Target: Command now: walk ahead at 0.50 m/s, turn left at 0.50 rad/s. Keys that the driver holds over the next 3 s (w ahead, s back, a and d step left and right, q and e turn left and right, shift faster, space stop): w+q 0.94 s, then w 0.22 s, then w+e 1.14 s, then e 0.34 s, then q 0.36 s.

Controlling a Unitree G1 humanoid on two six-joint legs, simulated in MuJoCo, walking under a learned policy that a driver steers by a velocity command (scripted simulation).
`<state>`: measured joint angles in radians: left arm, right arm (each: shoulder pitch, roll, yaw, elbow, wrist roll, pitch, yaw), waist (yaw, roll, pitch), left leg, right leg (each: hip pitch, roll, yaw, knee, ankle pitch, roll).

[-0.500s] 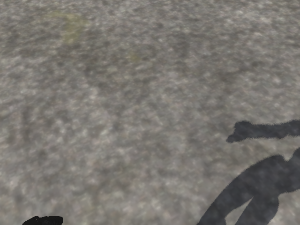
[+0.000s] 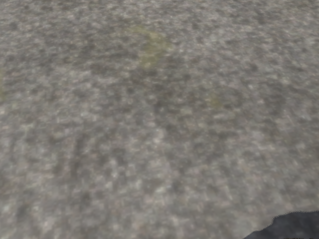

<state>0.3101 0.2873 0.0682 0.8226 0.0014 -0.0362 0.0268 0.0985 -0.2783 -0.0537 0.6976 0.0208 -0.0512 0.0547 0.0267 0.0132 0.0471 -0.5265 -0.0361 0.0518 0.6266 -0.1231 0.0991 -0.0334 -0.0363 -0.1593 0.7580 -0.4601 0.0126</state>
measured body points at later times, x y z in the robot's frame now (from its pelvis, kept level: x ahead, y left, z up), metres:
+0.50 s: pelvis +0.30 -0.02 +0.01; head +0.32 -0.02 +0.46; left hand +0.42 +0.28 -0.06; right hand +0.44 -0.28 -0.10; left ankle +0.13 +0.07 -0.66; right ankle +0.41 -0.11 -0.71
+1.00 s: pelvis +0.52 +0.12 +0.00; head +0.55 +0.15 +0.45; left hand +0.38 +0.38 -0.13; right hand +0.85 +0.04 -0.07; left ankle +0.56 +0.24 -0.71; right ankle +0.43 -0.11 -0.66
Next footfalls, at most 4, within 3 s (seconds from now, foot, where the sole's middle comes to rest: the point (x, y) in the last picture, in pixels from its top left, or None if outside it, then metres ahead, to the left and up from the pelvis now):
0.42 right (196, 237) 0.45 -0.10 -0.75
0.96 left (109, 199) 0.59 0.26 -0.75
1.50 right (116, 126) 0.98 0.28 -0.75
1.96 left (62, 102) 1.13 0.58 -0.75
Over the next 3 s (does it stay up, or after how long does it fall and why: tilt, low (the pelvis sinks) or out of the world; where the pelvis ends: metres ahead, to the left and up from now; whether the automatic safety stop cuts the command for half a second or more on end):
stays up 1.38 0.46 0.02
